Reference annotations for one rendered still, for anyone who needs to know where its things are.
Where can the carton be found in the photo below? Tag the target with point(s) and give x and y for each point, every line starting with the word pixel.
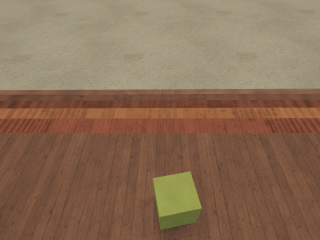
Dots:
pixel 176 199

